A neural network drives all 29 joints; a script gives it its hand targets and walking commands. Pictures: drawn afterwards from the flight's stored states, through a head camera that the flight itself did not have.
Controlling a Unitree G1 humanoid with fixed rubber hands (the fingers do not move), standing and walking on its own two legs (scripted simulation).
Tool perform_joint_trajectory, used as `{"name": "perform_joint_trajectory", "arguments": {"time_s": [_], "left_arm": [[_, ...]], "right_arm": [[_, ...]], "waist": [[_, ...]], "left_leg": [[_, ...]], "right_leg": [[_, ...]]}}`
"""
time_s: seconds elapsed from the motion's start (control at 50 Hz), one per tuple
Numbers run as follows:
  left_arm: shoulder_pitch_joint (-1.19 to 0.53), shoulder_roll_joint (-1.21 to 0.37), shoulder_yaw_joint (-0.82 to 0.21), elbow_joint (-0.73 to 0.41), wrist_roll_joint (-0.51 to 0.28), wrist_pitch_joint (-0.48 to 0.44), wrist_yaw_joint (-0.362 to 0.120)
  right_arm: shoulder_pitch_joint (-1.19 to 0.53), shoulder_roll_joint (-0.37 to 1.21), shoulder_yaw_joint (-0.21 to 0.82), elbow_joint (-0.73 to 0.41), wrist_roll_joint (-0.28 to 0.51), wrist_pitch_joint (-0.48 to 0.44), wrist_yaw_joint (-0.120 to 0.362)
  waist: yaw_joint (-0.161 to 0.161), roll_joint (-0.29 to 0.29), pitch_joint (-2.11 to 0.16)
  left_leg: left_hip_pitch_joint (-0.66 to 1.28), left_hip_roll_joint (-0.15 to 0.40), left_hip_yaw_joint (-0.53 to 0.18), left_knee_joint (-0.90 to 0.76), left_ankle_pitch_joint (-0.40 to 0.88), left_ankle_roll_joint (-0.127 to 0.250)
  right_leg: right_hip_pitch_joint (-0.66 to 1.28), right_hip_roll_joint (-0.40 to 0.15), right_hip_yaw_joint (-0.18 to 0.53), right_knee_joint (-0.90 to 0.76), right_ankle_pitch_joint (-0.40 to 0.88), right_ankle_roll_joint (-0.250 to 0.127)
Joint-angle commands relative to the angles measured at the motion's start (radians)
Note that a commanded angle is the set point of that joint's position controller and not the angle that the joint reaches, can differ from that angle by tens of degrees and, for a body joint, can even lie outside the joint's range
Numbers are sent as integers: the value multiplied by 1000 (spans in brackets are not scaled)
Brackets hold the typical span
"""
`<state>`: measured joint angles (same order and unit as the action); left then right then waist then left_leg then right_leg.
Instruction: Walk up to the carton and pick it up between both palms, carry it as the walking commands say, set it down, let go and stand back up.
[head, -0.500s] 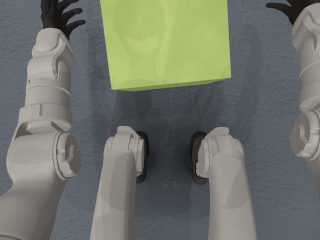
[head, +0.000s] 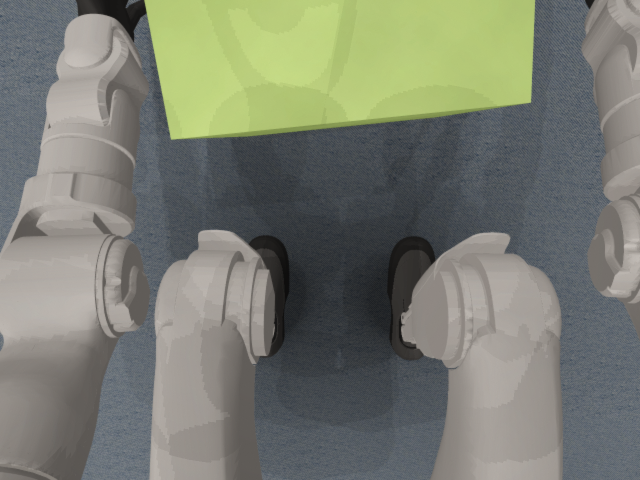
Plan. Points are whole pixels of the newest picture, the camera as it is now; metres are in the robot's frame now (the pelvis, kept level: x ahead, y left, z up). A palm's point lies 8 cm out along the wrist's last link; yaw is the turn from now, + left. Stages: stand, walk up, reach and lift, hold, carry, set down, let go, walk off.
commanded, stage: reach and lift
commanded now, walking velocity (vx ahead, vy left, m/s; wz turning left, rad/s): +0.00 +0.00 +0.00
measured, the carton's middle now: (333, 12) +0.54 +0.00 -0.23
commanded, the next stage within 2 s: none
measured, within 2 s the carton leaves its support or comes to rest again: leaves its support in 1.64 s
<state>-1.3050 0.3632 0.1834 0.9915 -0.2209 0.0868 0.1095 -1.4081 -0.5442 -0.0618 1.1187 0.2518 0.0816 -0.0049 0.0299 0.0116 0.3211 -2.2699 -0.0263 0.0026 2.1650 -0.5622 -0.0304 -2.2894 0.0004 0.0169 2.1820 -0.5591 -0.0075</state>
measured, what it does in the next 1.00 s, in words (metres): stands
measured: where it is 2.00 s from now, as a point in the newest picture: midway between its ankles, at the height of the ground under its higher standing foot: (337, 316)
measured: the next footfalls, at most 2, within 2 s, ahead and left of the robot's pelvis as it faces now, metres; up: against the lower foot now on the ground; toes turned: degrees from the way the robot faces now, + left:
none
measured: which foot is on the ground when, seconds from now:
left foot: down 0.00-1.00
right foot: down 0.00-1.00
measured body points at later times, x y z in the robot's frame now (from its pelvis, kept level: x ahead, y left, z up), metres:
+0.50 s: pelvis +0.00 +0.00 +0.00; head +0.36 -0.02 +0.26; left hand +0.54 +0.20 -0.17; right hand +0.56 -0.23 -0.16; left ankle +0.12 +0.12 -0.34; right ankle +0.11 -0.12 -0.34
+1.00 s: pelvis +0.00 +0.00 +0.01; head +0.36 -0.01 +0.26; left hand +0.54 +0.19 -0.17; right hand +0.56 -0.19 -0.17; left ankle +0.12 +0.12 -0.34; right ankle +0.11 -0.12 -0.34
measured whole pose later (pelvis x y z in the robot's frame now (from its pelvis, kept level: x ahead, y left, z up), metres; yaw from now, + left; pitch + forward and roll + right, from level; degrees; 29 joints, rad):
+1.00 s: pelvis +0.00 +0.00 +0.01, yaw +1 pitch +38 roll +2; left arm -1.38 0.33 0.10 1.08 -0.29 0.04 0.16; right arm -1.49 -0.43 -0.01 1.18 0.23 0.05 -0.06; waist 0.02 0.03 0.33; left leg -2.25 -0.04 0.01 2.14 -0.54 -0.03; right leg -2.27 -0.01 0.03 2.16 -0.55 0.00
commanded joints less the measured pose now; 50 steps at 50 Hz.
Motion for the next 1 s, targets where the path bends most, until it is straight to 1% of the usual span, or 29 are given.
{"name": "perform_joint_trajectory", "arguments": {"time_s": [0.0,0.08,0.18,0.24,0.38,0.6,0.62,0.72,0.88,0.92,0.98], "left_arm": [[-255,166,-9,-131,-25,-22,12],[-246,158,-15,-109,-31,-14,18],[-213,142,2,-48,-14,-21,10],[-211,134,4,-37,-10,-26,5],[-238,118,-7,-38,-18,-32,5],[-274,77,-19,-31,-16,-43,25],[-281,65,-26,-31,-18,-45,26],[-302,11,-62,-33,-39,-51,29],[-345,-72,-110,-27,-58,-57,38],[-358,-103,-128,-32,-66,-60,38],[-382,-146,-150,-38,-75,-62,36]], "right_arm": [[-290,-201,-5,-128,20,-22,-13],[-282,-193,5,-103,19,-15,-16],[-254,-152,6,-49,6,-20,-8],[-255,-139,3,-41,0,-23,-7],[-283,-122,2,-39,-2,-26,-14],[-321,-69,20,-38,-4,-32,-41],[-325,-57,25,-38,-5,-33,-43],[-331,-28,25,-39,-16,-39,-56],[-349,24,26,-32,-32,-49,-66],[-354,53,39,-34,-26,-52,-64],[-374,103,70,-40,-9,-55,-56]], "waist": [[-1,-59,-1372],[3,-64,-1305],[20,-75,-1164],[21,-74,-1134],[10,-72,-1145],[9,-68,-1191],[6,-67,-1190],[-28,-55,-1201],[-65,-33,-1196],[-70,-27,-1204],[-66,-21,-1210]], "left_leg": [[685,20,50,-127,335,-13],[663,19,54,-124,307,-10],[584,18,50,-130,283,-4],[569,16,48,-133,283,-2],[569,11,47,-137,286,-2],[587,-4,55,-143,295,-4],[585,-5,55,-144,295,-5],[591,-13,53,-148,304,-9],[605,-28,46,-161,307,-15],[618,-31,43,-164,313,-16],[634,-36,40,-169,319,-15]], "right_leg": [[707,-26,-22,-145,333,22],[682,-25,-26,-143,296,22],[624,-20,-22,-147,263,27],[609,-18,-20,-151,260,26],[621,-15,-15,-160,272,21],[647,0,-15,-166,286,19],[647,1,-14,-168,288,18],[647,8,-17,-175,298,14],[621,17,-24,-185,292,9],[618,20,-25,-187,296,8],[614,23,-26,-189,294,7]]}}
